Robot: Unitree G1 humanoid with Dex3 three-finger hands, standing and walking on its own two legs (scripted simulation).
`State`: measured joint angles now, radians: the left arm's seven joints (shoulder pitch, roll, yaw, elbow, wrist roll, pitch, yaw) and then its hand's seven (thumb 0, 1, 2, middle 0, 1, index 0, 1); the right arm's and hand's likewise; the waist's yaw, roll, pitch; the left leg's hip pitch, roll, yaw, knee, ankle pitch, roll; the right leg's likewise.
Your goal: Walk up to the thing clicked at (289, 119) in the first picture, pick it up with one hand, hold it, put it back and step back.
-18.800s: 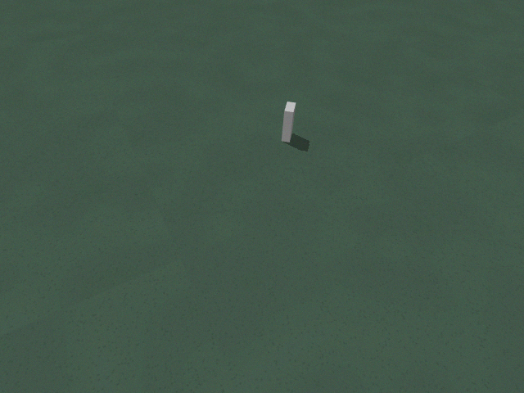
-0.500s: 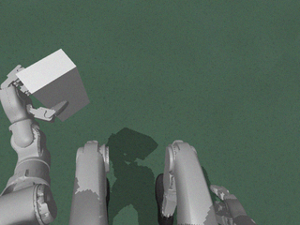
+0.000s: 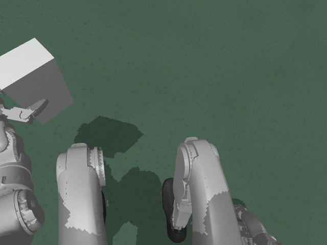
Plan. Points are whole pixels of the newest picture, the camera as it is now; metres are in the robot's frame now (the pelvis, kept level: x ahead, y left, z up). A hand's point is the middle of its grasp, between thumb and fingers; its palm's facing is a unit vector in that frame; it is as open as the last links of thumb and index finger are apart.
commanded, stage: crouch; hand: left
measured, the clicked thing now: (39, 89) +0.45 +0.25 -0.07
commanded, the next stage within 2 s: lower in 0.42 s
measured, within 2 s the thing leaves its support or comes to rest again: neither
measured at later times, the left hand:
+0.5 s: hand (24, 96) +0.44 +0.30 -0.11, palm faces +0.41 -0.91 +0.00, open 9.5 cm
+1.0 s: hand (32, 103) +0.45 +0.30 -0.17, palm faces +0.43 -0.90 -0.01, open 9.5 cm
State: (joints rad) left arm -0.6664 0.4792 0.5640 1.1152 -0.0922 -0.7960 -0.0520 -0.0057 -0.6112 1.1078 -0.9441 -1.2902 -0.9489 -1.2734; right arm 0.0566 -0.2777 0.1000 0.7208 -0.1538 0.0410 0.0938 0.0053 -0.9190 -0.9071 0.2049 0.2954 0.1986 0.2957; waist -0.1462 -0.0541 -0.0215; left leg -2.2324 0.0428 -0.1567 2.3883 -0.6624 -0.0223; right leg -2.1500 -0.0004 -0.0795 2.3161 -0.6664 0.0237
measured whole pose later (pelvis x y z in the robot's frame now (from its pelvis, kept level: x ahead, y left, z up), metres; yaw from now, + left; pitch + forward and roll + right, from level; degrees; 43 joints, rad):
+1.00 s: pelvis +0.00 +0.01 -0.05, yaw -5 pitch +20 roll -12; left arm -0.65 0.67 0.64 1.25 -0.10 -0.92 -0.03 -0.01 -0.61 1.12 -0.93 -1.32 -0.93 -1.30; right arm -0.06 -0.34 0.30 0.64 -0.27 0.07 0.13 0.00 -0.93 -0.91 0.21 0.30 0.20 0.30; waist -0.21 -0.16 0.18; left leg -2.28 0.03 -0.28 2.59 -0.69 -0.03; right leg -2.15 0.04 -0.16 2.43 -0.65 0.05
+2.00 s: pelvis -0.01 +0.02 -0.05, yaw -8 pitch +14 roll -16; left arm -0.66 0.82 0.64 1.38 -0.10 -1.02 0.01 -0.01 -0.55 1.03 -0.95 -1.24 -0.95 -1.22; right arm -0.15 -0.36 0.45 0.57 -0.33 0.06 0.14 0.00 -0.92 -0.91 0.21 0.30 0.20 0.30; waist -0.23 -0.25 0.27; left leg -2.24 0.04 -0.36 2.65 -0.70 -0.01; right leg -2.08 0.07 -0.22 2.42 -0.63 0.08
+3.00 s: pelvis -0.01 +0.03 -0.05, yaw -9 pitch +13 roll -17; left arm -0.66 0.83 0.62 1.38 -0.09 -1.02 0.03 -0.01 -0.30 0.46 -0.67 -0.56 -0.66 -0.56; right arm -0.15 -0.36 0.46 0.56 -0.34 0.06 0.14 0.00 -0.92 -0.90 0.21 0.30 0.20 0.30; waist -0.23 -0.26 0.27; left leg -2.24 0.04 -0.37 2.65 -0.70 0.01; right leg -2.07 0.08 -0.23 2.41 -0.62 0.07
